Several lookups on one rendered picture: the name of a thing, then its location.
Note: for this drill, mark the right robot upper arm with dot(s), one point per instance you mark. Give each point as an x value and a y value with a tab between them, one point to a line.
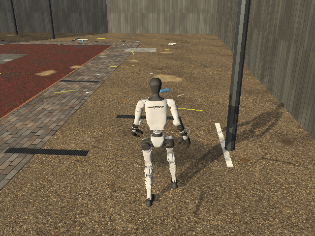
174	111

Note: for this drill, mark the right robot shin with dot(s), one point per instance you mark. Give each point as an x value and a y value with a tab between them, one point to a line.
172	168

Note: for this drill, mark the left robot upper arm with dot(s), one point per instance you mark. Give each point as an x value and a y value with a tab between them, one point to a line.
138	111

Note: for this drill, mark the robot left forearm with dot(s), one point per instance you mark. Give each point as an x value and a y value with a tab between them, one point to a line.
134	127

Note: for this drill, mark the robot right forearm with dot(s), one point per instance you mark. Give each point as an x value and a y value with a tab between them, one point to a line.
182	130

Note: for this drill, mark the left robot hand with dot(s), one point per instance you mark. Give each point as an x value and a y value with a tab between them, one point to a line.
134	134

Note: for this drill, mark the right robot hand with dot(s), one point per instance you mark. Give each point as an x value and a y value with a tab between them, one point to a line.
186	142

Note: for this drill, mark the robot torso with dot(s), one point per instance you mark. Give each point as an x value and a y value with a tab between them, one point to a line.
156	117

